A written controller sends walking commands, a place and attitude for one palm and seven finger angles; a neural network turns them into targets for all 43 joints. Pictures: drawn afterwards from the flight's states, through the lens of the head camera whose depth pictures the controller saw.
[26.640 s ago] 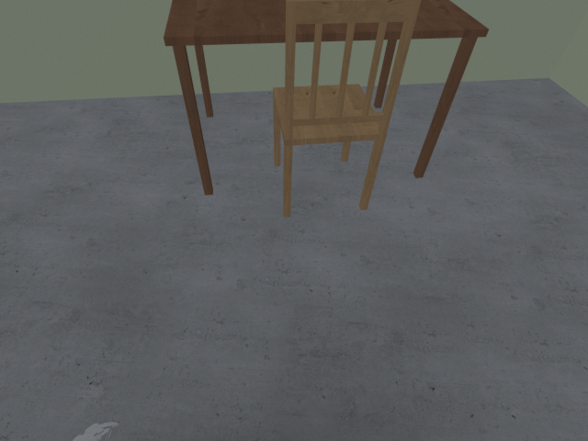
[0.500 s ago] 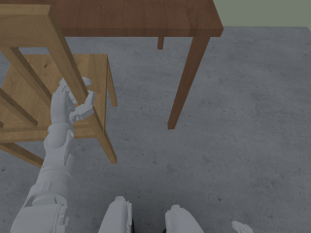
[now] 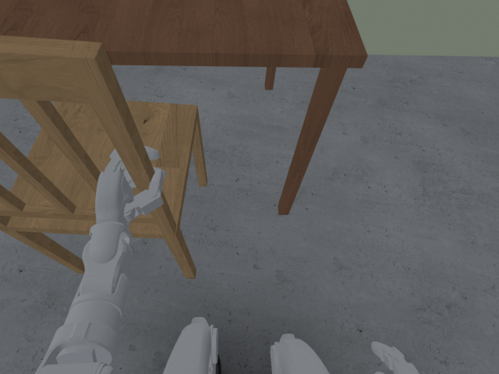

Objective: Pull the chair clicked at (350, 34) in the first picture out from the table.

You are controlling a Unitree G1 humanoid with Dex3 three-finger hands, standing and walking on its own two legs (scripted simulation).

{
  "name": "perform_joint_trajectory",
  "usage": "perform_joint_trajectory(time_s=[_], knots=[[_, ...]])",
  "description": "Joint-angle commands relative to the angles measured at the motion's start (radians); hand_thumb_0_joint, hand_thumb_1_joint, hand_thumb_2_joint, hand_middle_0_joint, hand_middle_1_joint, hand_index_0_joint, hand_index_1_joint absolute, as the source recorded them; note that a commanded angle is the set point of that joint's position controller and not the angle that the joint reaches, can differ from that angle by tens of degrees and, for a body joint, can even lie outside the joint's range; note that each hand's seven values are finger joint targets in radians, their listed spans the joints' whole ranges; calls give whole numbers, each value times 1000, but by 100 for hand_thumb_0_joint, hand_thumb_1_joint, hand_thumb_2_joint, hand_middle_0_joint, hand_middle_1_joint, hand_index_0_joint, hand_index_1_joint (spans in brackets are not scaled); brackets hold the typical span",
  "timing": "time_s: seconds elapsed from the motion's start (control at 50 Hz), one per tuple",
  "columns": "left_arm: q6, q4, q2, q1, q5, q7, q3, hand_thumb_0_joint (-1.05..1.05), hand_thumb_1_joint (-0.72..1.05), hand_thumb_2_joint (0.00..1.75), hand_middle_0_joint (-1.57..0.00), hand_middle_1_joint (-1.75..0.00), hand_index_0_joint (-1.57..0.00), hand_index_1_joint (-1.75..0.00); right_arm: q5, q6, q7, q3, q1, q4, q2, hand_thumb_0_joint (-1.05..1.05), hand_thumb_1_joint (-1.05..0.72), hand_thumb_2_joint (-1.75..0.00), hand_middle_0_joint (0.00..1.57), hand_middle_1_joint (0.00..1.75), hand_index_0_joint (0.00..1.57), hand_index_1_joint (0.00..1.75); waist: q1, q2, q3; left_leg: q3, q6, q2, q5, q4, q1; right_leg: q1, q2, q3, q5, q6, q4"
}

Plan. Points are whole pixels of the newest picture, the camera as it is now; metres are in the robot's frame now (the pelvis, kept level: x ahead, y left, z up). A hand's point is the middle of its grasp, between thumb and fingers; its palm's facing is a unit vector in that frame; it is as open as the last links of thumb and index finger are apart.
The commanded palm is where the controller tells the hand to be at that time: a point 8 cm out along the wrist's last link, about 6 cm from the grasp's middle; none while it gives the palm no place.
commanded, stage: hook a spindle and tug to test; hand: left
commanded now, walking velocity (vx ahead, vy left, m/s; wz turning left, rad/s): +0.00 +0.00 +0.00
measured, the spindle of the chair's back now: (22, 166) +0.43 +0.37 +0.03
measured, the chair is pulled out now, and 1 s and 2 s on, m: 0.03 0.12 0.21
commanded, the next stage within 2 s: step backward, pulling the chair out in 0.12 s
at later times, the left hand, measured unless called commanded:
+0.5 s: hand (155, 194) +0.38 +0.15 +0.04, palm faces +0.14 -0.99 -0.07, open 5.8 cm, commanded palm +0.36 +0.20 +0.03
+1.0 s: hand (155, 246) +0.30 +0.14 +0.04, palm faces +0.07 -0.99 -0.15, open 5.9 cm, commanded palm +0.29 +0.19 +0.04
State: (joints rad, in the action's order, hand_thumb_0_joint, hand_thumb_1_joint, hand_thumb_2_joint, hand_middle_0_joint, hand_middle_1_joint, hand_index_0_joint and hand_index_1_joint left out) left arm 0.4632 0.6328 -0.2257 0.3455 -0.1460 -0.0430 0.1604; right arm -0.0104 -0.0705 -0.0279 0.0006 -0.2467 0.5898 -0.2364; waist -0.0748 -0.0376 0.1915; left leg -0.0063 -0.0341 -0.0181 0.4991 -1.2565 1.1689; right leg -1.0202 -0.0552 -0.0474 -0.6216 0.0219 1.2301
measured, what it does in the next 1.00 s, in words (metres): rises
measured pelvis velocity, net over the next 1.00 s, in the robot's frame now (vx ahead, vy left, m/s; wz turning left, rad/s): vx -0.05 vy -0.01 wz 0.01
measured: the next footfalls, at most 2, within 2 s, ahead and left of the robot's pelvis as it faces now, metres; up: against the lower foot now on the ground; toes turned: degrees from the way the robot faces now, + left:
right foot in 1.56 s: -0.10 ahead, -0.16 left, +0.00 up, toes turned -3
left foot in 1.80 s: -0.09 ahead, +0.10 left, +0.00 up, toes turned -1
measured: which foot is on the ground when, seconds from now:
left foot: down 0.00-1.00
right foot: down 0.00-1.00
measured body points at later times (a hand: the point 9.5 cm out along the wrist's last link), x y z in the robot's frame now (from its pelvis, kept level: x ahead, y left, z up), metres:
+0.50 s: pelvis +0.01 +0.00 +0.08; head +0.08 +0.02 +0.52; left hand +0.37 +0.20 +0.05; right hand +0.09 -0.25 -0.04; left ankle +0.04 +0.10 -0.63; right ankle -0.02 -0.11 -0.62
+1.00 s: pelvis -0.05 -0.01 +0.10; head +0.03 -0.02 +0.54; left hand +0.29 +0.19 +0.05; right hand +0.04 -0.26 -0.04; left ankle +0.04 +0.10 -0.63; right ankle -0.02 -0.11 -0.63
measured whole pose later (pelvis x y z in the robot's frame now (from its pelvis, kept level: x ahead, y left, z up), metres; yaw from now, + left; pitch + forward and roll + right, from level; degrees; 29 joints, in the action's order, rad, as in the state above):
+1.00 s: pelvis -0.05 -0.01 +0.10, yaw +1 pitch +5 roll -3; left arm 0.28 0.97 -0.18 0.40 -0.08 0.07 0.06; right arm 0.06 -0.08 0.11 0.02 -0.23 0.67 -0.22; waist -0.05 -0.06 -0.09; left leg 0.00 -0.01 -0.04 0.16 -0.63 0.57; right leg -0.44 -0.07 -0.03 -0.26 0.03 0.60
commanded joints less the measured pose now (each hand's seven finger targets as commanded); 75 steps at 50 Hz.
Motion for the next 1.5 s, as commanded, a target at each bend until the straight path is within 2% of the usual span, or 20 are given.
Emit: perform_joint_trajectory(time_s=[0.0,0.12,0.2,0.22,0.24,0.26,0.3,0.32,0.36,0.4,0.48,0.58,0.66,0.86,1.04,1.14,1.2,1.24,1.34,1.48], knots=[[86,-209,-84,273,10,-22,-20,0,90,90,-50,-145,-50,-145,-1,31,21,-59,-57,-89,-152,0,-90,-90,20,30,20,30,-23,-29,390,-73,18,-6,-345,119,-510,0,0,7,362,10,-159],[94,-235,-107,283,4,-28,-7,0,90,90,-50,-145,-50,-145,0,39,27,-54,-41,-90,-150,0,-90,-90,20,30,20,30,-12,-63,405,-64,19,-2,-325,119,-506,13,1,15,350,12,-161],[92,-187,-92,369,5,-29,-25,0,90,90,-50,-145,-50,-145,0,44,33,-48,-39,-78,-148,0,-90,-90,20,30,20,30,-37,-50,365,-66,13,2,-261,109,-456,-13,1,20,302,8,-167],[-26,-364,-439,479,103,81,126,0,90,90,-50,-145,-50,-145,65,-24,63,-45,-112,-160,-143,0,-90,-90,20,30,20,30,45,-117,640,-49,-9,-25,-295,309,-763,437,68,142,343,9,-343],[-87,-410,-378,489,99,121,87,0,90,90,-50,-145,-50,-145,71,-33,88,-36,-116,-186,-127,0,-90,-90,20,30,20,30,21,-176,610,-37,-13,-10,-364,337,-831,468,54,119,485,5,-398],[-129,-379,-307,398,96,135,51,0,90,90,-50,-145,-50,-145,76,-36,101,-36,-118,-182,-129,0,-90,-90,20,30,20,30,16,-141,569,-41,-14,-8,-414,348,-827,478,61,106,595,-1,-404],[-226,-186,-204,229,106,142,-33,0,90,90,-50,-145,-50,-145,74,-68,115,-17,-65,-162,-124,0,-90,-90,20,30,20,30,13,-127,385,-70,-13,-32,-355,422,-721,436,77,92,523,-5,-425],[-256,-108,-180,212,107,149,-56,0,90,90,-50,-145,-50,-145,78,-78,123,-14,-63,-145,-125,0,-90,-90,20,30,20,30,12,-63,281,-76,-23,-42,-314,442,-661,448,81,102,504,-20,-454],[-270,-1,-163,285,116,164,-75,0,90,90,-50,-145,-50,-145,74,-81,136,-13,-85,-114,-132,0,-90,-90,20,30,20,30,-2,25,219,-53,-25,-46,-375,454,-651,516,108,125,662,-53,-512],[-249,69,-181,363,120,172,-70,0,90,90,-50,-145,-50,-145,67,-77,144,-14,-98,-84,-144,0,-90,-90,20,30,20,30,2,-46,212,-74,-21,-68,-526,495,-721,527,122,118,762,-61,-514],[-210,161,-151,415,125,163,-95,0,90,90,-50,-145,-50,-145,59,-72,151,-26,-106,-50,-140,0,-90,-90,20,30,20,30,12,-177,222,-132,-31,-120,-786,549,-904,512,100,91,699,-43,-524],[-181,183,-119,370,113,136,-108,0,90,90,-50,-145,-50,-145,50,-56,146,-37,-70,-52,-134,0,-90,-90,20,30,20,30,20,-214,235,-213,-52,-180,-852,638,-1004,513,67,68,428,-22,-512],[-165,131,-129,292,110,124,-83,0,90,90,-50,-145,-50,-145,43,-40,139,-42,-44,-71,-131,0,-90,-90,20,30,20,30,26,-199,241,-227,-60,-204,-853,676,-1025,551,61,69,379,-16,-526],[-159,111,-169,323,112,135,-81,0,90,90,-50,-145,-50,-145,57,10,159,-48,-28,-44,-130,0,-90,-90,20,30,20,30,18,-74,207,-120,-16,-148,-506,659,-893,698,134,149,605,-8,-696],[-147,226,-187,450,110,164,-122,0,90,90,-50,-145,-50,-145,78,59,174,-41,12,26,-142,0,-90,-90,20,30,20,30,23,46,55,-47,32,-26,-197,583,-924,600,296,278,311,20,-930],[-140,235,-117,455,108,159,-164,0,90,90,-50,-145,-50,-145,76,87,189,-31,35,26,-154,0,-90,-90,20,30,20,30,32,-1,63,-163,-24,-129,-358,789,-923,653,134,105,374,-23,-743],[-142,205,-59,478,96,152,-195,0,90,90,-50,-145,-50,-145,68,96,183,-24,46,11,-149,0,-90,-90,20,30,20,30,35,-130,57,-330,-67,-239,-89,953,-935,593,63,78,170,-3,-550],[-156,194,-81,470,98,154,-177,0,90,90,-50,-145,-50,-145,44,97,185,-20,58,14,-146,0,-90,-90,20,30,20,30,44,-191,60,-406,-84,-292,-84,1005,-967,544,63,99,139,7,-411],[-166,187,-75,418,112,157,-166,0,90,90,-50,-145,-50,-145,19,125,169,-16,17,15,-138,0,-90,-90,20,30,20,30,36,-101,122,-329,-113,-319,-366,921,-1104,569,64,91,91,-4,-420],[-173,163,-74,353,129,140,-144,0,90,90,-50,-145,-50,-145,13,147,132,-27,-8,27,-148,0,-90,-90,20,30,20,30,31,-253,157,-213,-86,-254,-498,843,-1216,614,31,23,137,-17,-592]])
